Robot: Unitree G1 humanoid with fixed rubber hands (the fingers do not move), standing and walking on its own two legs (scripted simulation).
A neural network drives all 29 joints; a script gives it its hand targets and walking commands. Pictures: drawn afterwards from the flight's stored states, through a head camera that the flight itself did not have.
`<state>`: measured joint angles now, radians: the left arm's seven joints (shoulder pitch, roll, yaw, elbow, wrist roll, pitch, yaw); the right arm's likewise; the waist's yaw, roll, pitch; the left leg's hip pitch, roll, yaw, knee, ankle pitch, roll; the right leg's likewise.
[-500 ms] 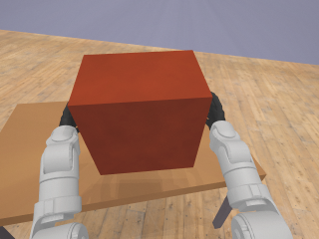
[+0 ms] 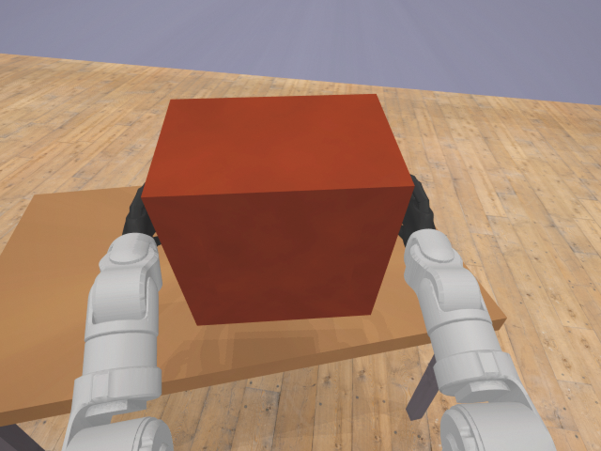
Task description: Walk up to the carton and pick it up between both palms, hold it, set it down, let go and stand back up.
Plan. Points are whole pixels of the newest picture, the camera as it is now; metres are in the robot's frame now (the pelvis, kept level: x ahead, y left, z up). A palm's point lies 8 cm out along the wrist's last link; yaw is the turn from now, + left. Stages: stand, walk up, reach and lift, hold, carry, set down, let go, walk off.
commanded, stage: hold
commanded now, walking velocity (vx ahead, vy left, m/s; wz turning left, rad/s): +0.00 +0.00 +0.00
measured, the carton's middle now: (280, 217) +0.42 +0.00 +0.15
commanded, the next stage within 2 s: none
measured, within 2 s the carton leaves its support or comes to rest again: neither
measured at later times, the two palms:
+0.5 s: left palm (130, 249) +0.35 +0.19 +0.15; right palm (405, 233) +0.36 -0.16 +0.16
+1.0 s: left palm (126, 243) +0.36 +0.20 +0.16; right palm (404, 220) +0.37 -0.16 +0.18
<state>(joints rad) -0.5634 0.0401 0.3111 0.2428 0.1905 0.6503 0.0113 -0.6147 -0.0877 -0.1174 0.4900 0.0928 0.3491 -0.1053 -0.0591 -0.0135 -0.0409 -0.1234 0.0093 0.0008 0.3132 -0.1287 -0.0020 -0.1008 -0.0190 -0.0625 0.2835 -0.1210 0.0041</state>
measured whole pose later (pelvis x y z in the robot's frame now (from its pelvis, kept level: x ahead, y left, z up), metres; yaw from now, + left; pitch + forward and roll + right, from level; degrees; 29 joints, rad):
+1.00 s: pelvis +0.01 -0.01 +0.00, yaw +1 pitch -6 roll +0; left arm -0.54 0.06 0.35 0.22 0.22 0.67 -0.03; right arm -0.63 -0.06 -0.08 0.51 0.12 0.36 -0.13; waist -0.06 -0.05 -0.03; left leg -0.07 0.02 -0.02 0.31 -0.14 -0.01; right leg -0.04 -0.01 -0.08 0.28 -0.14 0.00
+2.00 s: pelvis +0.00 +0.00 +0.00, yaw +1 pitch -5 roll -1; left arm -0.50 0.06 0.28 0.14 0.20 0.68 -0.01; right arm -0.57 -0.06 -0.10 0.43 0.12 0.35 -0.14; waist -0.08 -0.03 0.01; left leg -0.11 0.01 -0.03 0.33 -0.14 -0.01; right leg -0.06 -0.02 -0.09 0.26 -0.12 0.00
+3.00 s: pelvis +0.00 +0.00 +0.00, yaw -1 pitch -4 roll +0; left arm -0.57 0.03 0.33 0.25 0.20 0.65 0.01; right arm -0.62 -0.10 -0.11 0.50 0.09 0.34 -0.10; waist -0.05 0.00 -0.04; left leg -0.11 0.01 0.02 0.30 -0.12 0.00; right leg -0.10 -0.02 -0.05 0.28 -0.12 0.00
